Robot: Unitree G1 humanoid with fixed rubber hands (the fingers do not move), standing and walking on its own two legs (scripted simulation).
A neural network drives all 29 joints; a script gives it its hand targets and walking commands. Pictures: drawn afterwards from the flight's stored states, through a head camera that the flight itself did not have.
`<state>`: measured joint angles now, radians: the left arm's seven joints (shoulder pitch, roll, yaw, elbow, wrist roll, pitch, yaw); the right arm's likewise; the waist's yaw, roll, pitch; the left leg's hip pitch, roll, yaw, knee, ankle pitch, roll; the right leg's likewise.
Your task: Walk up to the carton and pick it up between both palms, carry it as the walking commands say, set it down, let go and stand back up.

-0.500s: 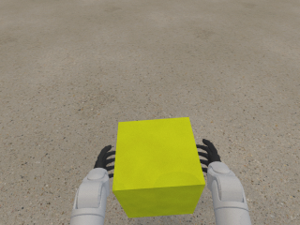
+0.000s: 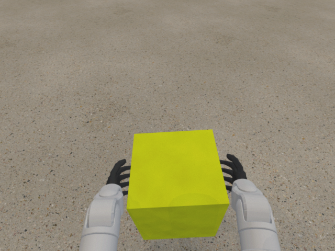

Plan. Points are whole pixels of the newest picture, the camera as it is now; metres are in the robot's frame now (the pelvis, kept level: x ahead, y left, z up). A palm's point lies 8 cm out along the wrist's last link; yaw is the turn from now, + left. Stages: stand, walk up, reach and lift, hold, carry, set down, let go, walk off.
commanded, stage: carry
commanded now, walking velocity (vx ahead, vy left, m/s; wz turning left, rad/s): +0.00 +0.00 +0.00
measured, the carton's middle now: (176, 187) +0.33 -0.01 -0.04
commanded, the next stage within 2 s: hold in 0.68 s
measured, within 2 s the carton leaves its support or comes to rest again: neither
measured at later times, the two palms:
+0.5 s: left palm (112, 190) +0.28 +0.14 +0.03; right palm (237, 188) +0.27 -0.15 +0.04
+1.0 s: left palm (107, 177) +0.30 +0.16 +0.05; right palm (233, 172) +0.30 -0.14 +0.07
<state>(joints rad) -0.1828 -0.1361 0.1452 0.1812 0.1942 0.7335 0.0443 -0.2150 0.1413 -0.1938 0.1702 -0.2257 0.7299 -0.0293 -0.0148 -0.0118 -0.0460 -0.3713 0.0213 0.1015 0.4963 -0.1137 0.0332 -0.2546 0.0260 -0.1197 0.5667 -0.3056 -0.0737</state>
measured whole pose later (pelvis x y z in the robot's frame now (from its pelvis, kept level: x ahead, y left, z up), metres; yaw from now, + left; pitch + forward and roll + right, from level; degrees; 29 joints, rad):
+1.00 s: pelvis +0.00 +0.01 +0.01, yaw -7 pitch -7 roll +1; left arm -0.27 -0.13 0.27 0.22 0.23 0.77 0.03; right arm -0.37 0.18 -0.26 0.38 -0.26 0.68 -0.03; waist 0.06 -0.05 -0.01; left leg -0.19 -0.02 0.04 0.42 -0.12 0.03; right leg -0.11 0.06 0.00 0.49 -0.26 -0.07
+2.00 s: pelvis -0.03 -0.01 -0.05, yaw -7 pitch +12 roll +1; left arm -0.46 -0.09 0.42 0.51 0.25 0.31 -0.02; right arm -0.56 0.20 -0.39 0.63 -0.26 0.24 -0.08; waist 0.05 -0.06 0.05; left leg -0.84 0.00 0.01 0.84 -0.22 0.00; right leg -0.77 0.09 -0.04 0.92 -0.38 -0.10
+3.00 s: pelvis -0.05 +0.02 -0.19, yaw -10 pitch +34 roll +0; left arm -0.76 0.00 0.38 0.65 0.13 0.30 0.07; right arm -0.86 0.04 -0.36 0.78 -0.11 0.23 -0.12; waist 0.05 -0.07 -0.10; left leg -1.67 -0.02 0.01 1.47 -0.39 0.01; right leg -1.59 0.11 -0.02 1.55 -0.55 -0.06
